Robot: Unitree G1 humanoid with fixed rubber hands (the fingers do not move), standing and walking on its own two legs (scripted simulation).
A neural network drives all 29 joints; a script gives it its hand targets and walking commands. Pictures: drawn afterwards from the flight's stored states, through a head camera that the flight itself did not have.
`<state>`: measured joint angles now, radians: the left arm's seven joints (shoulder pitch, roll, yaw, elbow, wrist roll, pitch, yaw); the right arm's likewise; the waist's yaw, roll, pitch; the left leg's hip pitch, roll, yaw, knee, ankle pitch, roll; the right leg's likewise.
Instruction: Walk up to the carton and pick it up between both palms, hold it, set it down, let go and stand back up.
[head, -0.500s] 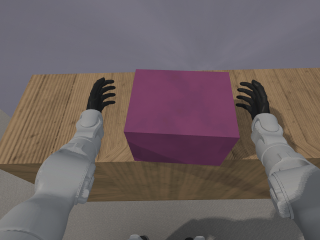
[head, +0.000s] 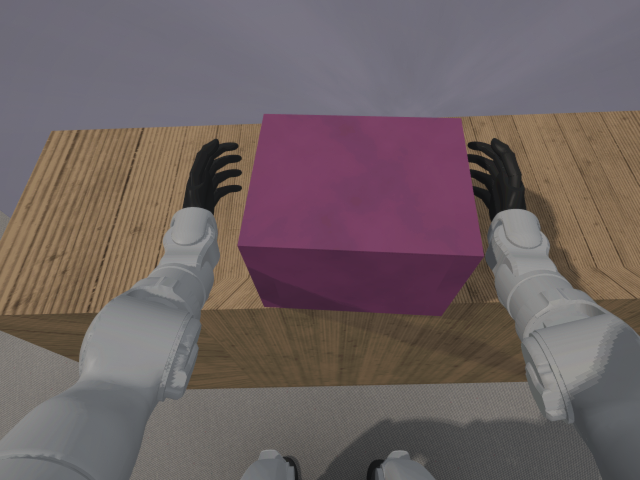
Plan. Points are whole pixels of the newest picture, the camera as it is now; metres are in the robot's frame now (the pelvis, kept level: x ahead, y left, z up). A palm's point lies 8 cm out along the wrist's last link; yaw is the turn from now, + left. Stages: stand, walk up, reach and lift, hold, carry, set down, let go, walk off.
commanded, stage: reach and lift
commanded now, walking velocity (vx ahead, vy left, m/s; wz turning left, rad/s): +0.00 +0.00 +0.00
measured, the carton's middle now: (356, 218) +0.45 -0.02 +0.01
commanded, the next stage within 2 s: none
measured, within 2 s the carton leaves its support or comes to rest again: leaves its support in 1.88 s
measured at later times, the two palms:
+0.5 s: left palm (224, 203) +0.45 +0.15 +0.04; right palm (493, 205) +0.44 -0.20 +0.05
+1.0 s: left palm (220, 209) +0.44 +0.15 +0.05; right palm (494, 215) +0.42 -0.19 +0.05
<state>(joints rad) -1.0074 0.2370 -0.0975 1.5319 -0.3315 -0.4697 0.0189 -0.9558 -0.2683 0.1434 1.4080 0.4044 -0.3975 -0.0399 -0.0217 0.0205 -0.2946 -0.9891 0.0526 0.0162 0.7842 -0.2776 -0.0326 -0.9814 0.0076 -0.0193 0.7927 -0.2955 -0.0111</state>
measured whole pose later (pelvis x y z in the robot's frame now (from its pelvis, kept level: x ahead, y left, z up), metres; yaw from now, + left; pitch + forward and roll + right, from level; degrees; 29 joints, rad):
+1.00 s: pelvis +0.02 +0.00 +0.03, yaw +1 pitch +21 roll -1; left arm -0.89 0.15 0.29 1.52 0.05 -0.63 0.05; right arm -0.82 -0.10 -0.40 1.29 -0.19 -0.49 -0.09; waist -0.07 0.05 -0.17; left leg -0.74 0.04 0.00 0.59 -0.22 -0.03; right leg -0.72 0.00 -0.04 0.58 -0.24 -0.01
